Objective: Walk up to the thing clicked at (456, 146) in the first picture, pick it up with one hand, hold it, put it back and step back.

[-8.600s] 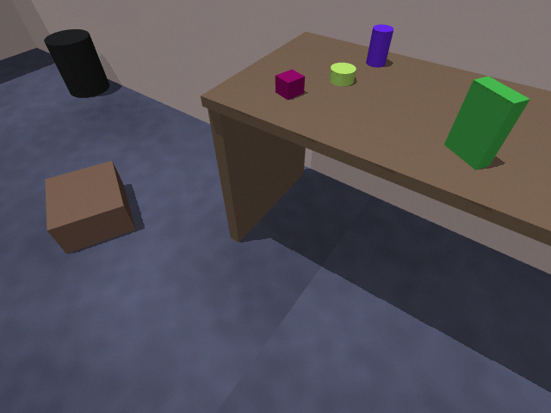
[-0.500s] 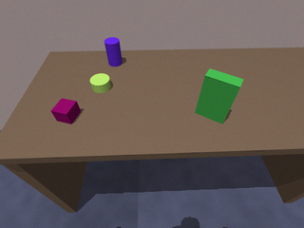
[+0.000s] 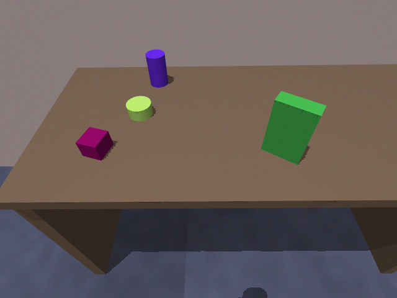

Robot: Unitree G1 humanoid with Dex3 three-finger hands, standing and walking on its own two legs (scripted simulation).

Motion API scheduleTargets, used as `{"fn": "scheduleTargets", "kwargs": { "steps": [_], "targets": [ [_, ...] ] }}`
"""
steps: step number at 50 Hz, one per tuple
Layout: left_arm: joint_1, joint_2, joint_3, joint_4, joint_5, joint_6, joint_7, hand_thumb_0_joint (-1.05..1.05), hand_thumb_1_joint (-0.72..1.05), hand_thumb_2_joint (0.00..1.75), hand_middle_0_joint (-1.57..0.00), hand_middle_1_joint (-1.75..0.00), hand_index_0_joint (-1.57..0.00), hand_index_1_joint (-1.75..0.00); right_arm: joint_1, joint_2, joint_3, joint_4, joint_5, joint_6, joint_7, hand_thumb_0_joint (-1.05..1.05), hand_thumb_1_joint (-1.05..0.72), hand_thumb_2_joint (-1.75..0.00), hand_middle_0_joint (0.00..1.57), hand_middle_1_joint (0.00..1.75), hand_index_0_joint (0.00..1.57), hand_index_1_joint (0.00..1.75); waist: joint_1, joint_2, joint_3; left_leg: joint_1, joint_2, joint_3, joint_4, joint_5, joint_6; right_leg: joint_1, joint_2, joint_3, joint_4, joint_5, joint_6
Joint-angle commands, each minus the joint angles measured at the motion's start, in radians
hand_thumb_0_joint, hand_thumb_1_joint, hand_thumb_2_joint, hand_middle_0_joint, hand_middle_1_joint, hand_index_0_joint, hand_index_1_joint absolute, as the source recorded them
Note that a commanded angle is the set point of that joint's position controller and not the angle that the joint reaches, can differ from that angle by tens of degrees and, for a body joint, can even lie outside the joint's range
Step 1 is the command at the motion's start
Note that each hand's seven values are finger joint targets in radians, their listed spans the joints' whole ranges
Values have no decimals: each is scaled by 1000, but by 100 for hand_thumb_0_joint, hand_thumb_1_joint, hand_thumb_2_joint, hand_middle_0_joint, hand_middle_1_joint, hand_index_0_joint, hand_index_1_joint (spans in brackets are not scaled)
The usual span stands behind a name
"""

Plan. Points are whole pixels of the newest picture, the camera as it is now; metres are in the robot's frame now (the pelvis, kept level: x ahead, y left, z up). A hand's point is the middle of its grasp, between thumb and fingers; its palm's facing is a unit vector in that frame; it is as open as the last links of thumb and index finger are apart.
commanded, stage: walk up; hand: right
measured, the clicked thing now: (289, 129) +0.50 -0.21 +0.05
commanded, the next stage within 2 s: stand in 0.30 s
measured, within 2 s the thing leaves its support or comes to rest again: neither
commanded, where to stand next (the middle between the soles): +0.03 +0.01 m, yaw -1 degrees
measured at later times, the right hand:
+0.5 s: hand out of the picture +0.09 -0.26 -0.15, palm faces +0.00 +0.94 -0.34, open 7.4 cm
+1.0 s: hand out of the picture +0.09 -0.26 -0.15, palm faces +0.00 +0.94 -0.35, open 7.4 cm
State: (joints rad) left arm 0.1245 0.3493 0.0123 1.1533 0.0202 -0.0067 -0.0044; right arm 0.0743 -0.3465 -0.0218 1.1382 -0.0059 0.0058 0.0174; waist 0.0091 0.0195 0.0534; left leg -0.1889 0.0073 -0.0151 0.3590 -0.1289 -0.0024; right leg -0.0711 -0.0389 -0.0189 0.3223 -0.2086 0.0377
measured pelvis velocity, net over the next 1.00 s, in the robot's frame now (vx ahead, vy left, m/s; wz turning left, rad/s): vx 0.01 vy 0.00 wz -0.01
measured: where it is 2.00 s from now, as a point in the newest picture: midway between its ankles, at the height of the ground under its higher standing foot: outside the picture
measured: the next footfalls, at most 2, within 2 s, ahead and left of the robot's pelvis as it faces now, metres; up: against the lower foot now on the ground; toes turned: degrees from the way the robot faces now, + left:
none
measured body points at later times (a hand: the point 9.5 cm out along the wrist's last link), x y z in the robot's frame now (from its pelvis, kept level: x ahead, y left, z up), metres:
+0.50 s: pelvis +0.01 +0.00 +0.00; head +0.02 +0.00 +0.45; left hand +0.09 +0.30 -0.13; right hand +0.09 -0.31 -0.13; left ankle +0.04 +0.12 -0.75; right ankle -0.02 -0.14 -0.75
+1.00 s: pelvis +0.01 +0.00 +0.00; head +0.02 +0.00 +0.45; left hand +0.09 +0.30 -0.13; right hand +0.09 -0.31 -0.13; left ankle +0.04 +0.12 -0.75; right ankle -0.02 -0.14 -0.75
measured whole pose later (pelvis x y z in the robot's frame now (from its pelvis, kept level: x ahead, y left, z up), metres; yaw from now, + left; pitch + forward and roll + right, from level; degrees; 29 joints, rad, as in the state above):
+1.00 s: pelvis +0.01 +0.00 +0.00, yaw -1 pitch -3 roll +0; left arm 0.14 0.35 0.00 1.11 0.02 0.00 0.00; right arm 0.10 -0.35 0.00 1.13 -0.01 -0.01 0.01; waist 0.00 0.00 0.05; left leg -0.15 0.01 0.00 0.35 -0.15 -0.01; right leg -0.04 -0.04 -0.01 0.32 -0.23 0.03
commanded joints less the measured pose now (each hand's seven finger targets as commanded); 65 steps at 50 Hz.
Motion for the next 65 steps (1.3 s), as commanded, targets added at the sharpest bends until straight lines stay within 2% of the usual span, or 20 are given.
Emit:
{"fn": "scheduleTargets", "kwargs": {
  "steps": [1,7,10,14,16,18,25,33,36,44,47,49,50,51,52,54,58,59,62,65],
  "targets": [
    [-56,219,44,-71,-6,-27,14,0,90,90,-20,-30,-20,-30,-45,-204,-34,-63,4,-18,-10,0,-90,-90,20,30,20,30,-13,-21,-80,64,110,-96,-52,67,25,-42,-91,73,-74,81,-51],
    [-59,221,47,-76,-7,-23,16,0,90,90,-20,-30,-20,-30,-42,-209,-38,-65,2,-17,-12,0,-90,-90,20,30,20,30,-11,-15,-86,73,114,-92,-48,112,25,-34,-92,64,-58,114,-52],
    [-65,221,46,-80,-5,-21,16,0,90,90,-20,-30,-20,-30,-49,-213,-39,-69,0,-16,-13,0,-90,-90,20,30,20,30,-12,-10,-86,60,113,-93,-52,91,28,-24,-91,61,-57,113,-51],
    [-70,221,48,-85,-6,-22,16,0,90,90,-20,-30,-20,-30,-40,-207,-35,-72,2,-16,-12,0,-90,-90,20,30,20,30,-11,-11,-89,59,113,-92,-49,113,26,-12,-91,61,-60,118,-50],
    [-46,210,40,-82,-4,-21,13,0,90,90,-20,-30,-20,-30,-39,-212,-31,-68,-4,-29,-17,0,-90,-90,20,30,20,30,-11,-26,-84,90,120,-98,-64,78,18,-47,-98,74,-70,48,-47],
    [-59,209,39,-90,-5,-22,12,0,90,90,-20,-30,-20,-30,-33,-216,-30,-65,-3,-32,-19,0,-90,-90,20,30,20,30,-13,-21,-75,85,122,-96,-60,88,20,-47,-101,78,-74,48,-47],
    [-50,220,39,-100,-7,-24,12,0,90,90,-20,-30,-20,-30,-25,-212,-26,-69,-3,-39,-20,0,-90,-90,20,30,20,30,-14,-22,-75,87,124,-86,-56,164,19,-32,-101,75,-63,112,-46],
    [-29,215,34,-99,-7,-21,10,0,90,90,-20,-30,-20,-30,-14,-219,-24,-64,0,-37,-21,0,-90,-90,20,30,20,30,-15,-13,-59,81,122,-86,-68,95,20,-37,-97,75,-70,63,-48],
    [-21,217,35,-103,-8,-24,11,0,90,90,-20,-30,-20,-30,-22,-222,-25,-68,0,-39,-21,0,-90,-90,20,30,20,30,-10,-22,-79,108,125,-82,-52,151,23,-34,-99,75,-64,107,-48],
    [-14,218,33,-108,-9,-24,12,0,90,90,-20,-30,-20,-30,-12,-223,-23,-69,0,-37,-22,0,-90,-90,20,30,20,30,-13,-23,-94,120,125,-72,-35,188,25,-20,-104,78,-64,163,-49],
    [-13,218,33,-105,-8,-20,13,0,90,90,-20,-30,-20,-30,-15,-219,-20,-68,0,-35,-23,0,-90,-90,20,30,20,30,-14,-22,-62,98,121,-77,-53,142,23,-34,-98,73,-67,110,-48],
    [-14,220,32,-106,-9,-21,14,0,90,90,-20,-30,-20,-30,-19,-217,-20,-70,1,-35,-22,0,-90,-90,20,30,20,30,-12,-28,-70,109,127,-80,-47,172,25,-33,-99,71,-63,126,-49],
    [-17,220,33,-105,-9,-20,14,0,90,90,-20,-30,-20,-30,-11,-218,-20,-68,1,-34,-22,0,-90,-90,20,30,20,30,-16,-32,-58,96,122,-77,-54,150,23,-37,-98,73,-68,103,-48],
    [-9,219,31,-107,-9,-22,13,0,90,90,-20,-30,-20,-30,-16,-222,-22,-69,0,-35,-22,0,-90,-90,20,30,20,30,-12,-28,-72,114,125,-77,-45,165,25,-34,-99,75,-69,124,-48],
    [-14,219,31,-106,-10,-22,12,0,90,90,-20,-30,-20,-30,-6,-221,-19,-66,1,-34,-21,0,-90,-90,20,30,20,30,-17,-24,-58,92,119,-74,-53,127,25,-33,-101,79,-77,97,-48],
    [-15,223,34,-110,-10,-21,12,0,90,90,-20,-30,-20,-30,-16,-220,-20,-70,-1,-36,-22,0,-90,-90,20,30,20,30,-13,-17,-68,100,123,-76,-53,151,22,-30,-100,76,-66,110,-50],
    [-9,216,33,-102,-6,-14,10,0,90,90,-20,-30,-20,-30,-10,-222,-20,-65,0,-34,-22,0,-90,-90,20,30,20,30,-14,-9,-24,57,116,-87,-87,20,22,-47,-92,70,-73,13,-51],
    [-5,220,35,-101,-6,-15,10,0,90,90,-20,-30,-20,-30,-20,-227,-23,-67,0,-34,-22,0,-90,-90,20,30,20,30,-9,-13,-26,65,118,-92,-89,14,22,-56,-91,71,-75,1,-51],
    [-9,224,36,-107,-6,-19,9,0,90,90,-20,-30,-20,-30,-11,-222,-21,-70,-2,-37,-20,0,-90,-90,20,30,20,30,-11,-21,-65,83,121,-88,-72,68,28,-34,-99,76,-69,51,-53],
    [-6,221,34,-106,-8,-20,10,0,90,90,-20,-30,-20,-30,-21,-225,-22,-68,0,-40,-22,0,-90,-90,20,30,20,30,-9,-17,-66,105,123,-87,-58,129,26,-45,-99,76,-64,78,-50]
  ]
}}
